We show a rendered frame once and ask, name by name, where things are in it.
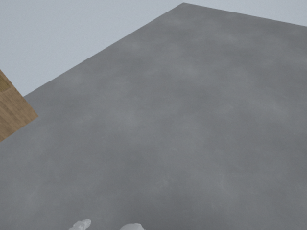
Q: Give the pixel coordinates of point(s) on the left robot hand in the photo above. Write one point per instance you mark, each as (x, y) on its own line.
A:
(81, 225)

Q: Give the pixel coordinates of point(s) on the cupboard door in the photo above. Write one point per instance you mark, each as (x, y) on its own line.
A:
(3, 84)

